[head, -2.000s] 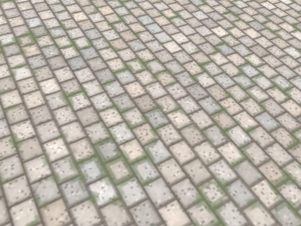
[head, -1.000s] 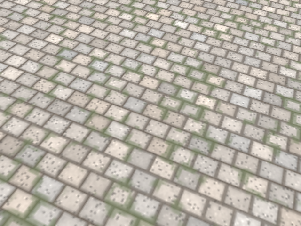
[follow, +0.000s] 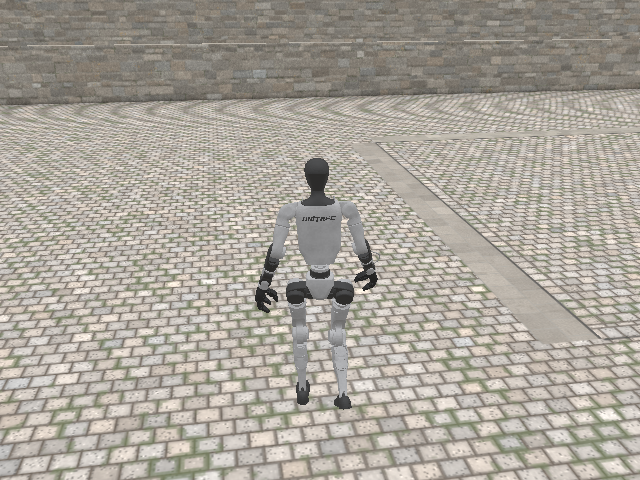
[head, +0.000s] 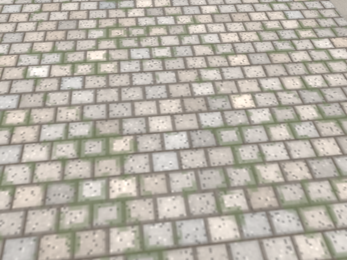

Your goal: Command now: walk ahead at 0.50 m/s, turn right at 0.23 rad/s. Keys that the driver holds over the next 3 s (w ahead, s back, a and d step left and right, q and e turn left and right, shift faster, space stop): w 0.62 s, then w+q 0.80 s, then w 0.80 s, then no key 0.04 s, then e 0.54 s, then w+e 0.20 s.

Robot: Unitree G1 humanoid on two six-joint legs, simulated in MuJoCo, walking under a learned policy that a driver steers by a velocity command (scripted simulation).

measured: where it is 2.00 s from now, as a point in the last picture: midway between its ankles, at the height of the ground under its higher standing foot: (159, 142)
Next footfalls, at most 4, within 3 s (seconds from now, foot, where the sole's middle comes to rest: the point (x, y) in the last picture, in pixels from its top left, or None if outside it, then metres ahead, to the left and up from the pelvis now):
0.38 right None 0.35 -0.12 -0.77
0.92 left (168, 215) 0.64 0.06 -0.77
1.46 right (187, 148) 0.98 -0.02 -0.77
1.96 left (126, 126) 1.09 0.29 -0.77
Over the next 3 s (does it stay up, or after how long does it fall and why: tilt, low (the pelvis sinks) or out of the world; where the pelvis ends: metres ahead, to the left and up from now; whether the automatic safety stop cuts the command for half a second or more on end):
stays up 1.27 0.30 0.01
